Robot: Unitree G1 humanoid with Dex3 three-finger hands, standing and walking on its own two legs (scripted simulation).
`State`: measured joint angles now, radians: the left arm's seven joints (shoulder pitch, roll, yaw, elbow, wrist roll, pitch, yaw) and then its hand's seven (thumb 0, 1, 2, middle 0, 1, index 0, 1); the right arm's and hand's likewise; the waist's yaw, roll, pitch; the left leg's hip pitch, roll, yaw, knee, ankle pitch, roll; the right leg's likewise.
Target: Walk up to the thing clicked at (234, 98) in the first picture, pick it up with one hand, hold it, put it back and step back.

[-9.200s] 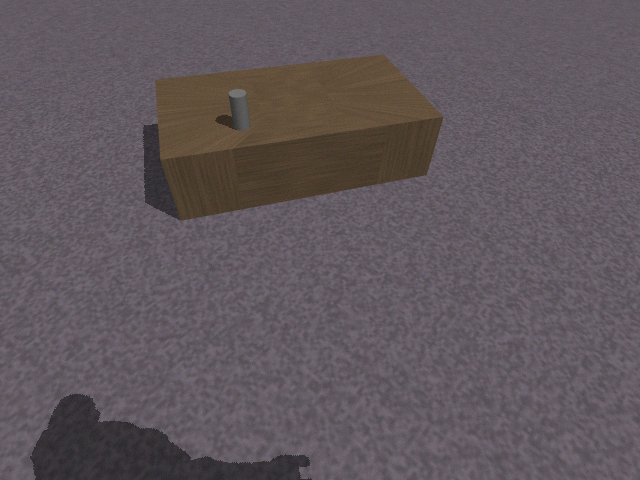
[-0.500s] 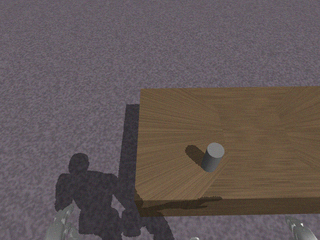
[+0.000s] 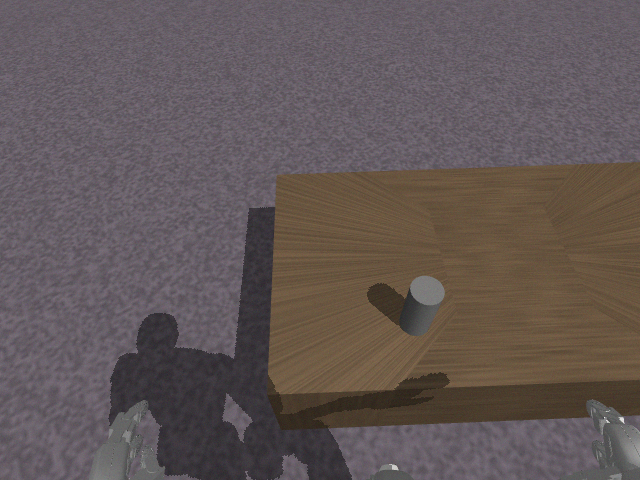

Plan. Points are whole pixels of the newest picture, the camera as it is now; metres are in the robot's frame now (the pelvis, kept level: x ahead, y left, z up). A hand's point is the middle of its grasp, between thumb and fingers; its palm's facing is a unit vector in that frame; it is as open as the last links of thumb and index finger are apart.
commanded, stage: go down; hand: right
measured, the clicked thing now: (420, 307) +0.51 -0.21 -0.31
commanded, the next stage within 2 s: approach in 1.30 s
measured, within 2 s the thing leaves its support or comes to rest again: neither
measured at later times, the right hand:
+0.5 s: hand (592, 340) +0.32 -0.36 -0.04, palm faces +0.18 +0.97 -0.18, open 17.5 cm
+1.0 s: hand (603, 297) +0.38 -0.39 -0.02, palm faces +0.20 +0.97 -0.12, open 17.4 cm
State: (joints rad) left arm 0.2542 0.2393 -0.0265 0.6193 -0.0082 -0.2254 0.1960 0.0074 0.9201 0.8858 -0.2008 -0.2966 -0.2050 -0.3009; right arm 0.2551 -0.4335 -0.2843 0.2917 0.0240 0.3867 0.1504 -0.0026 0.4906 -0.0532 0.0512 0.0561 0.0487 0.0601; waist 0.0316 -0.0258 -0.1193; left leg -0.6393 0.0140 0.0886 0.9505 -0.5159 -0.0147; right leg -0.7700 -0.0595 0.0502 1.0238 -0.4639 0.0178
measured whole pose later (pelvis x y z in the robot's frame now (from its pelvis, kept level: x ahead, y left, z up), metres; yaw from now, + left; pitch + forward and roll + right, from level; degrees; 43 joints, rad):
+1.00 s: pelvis -0.02 -0.01 -0.03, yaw +3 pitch +22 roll +5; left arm 0.27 0.32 -0.07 0.67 0.04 -0.11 0.05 0.00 0.93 0.88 -0.20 -0.30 -0.21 -0.29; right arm -0.58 -0.86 -0.67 1.24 0.06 -0.28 0.52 -0.01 0.53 -0.05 0.05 0.05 0.05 0.06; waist 0.10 0.03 -0.08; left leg -0.95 -0.01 0.07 1.08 -0.51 -0.02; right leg -1.08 -0.08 0.04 1.17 -0.47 0.00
